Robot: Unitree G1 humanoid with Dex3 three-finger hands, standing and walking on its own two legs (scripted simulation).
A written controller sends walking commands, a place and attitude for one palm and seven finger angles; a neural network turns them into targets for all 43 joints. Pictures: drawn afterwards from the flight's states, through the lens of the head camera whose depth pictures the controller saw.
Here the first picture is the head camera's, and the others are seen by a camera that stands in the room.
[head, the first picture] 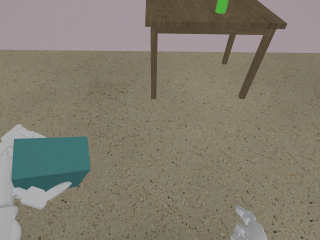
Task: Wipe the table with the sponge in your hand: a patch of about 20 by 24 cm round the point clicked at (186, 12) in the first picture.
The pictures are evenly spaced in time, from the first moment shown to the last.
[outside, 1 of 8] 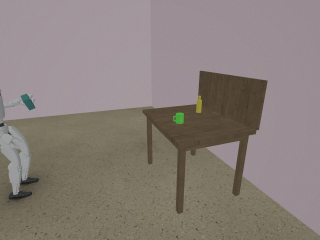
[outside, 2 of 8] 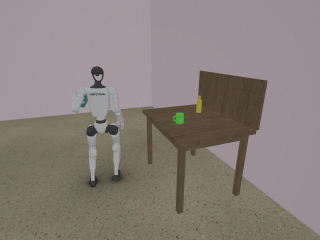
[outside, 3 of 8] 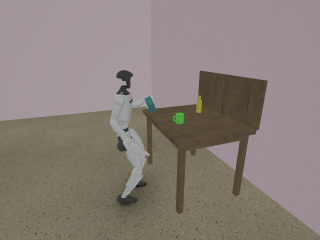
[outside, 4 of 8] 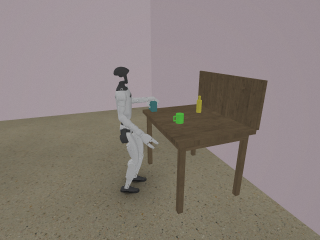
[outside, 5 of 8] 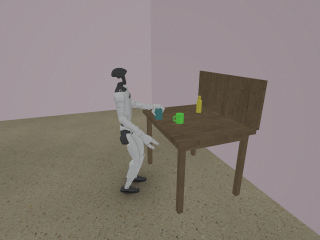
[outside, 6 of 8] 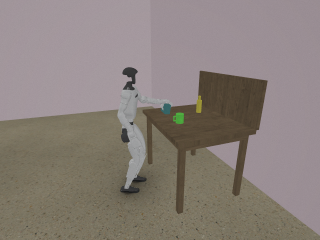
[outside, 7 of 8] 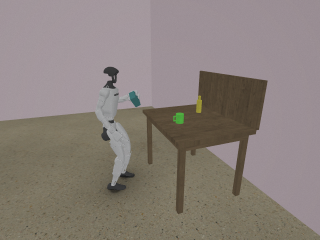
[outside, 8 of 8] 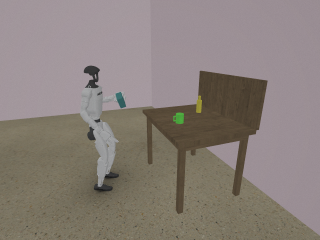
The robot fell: no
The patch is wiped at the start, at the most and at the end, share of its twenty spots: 0.00 0.95 0.95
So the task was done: yes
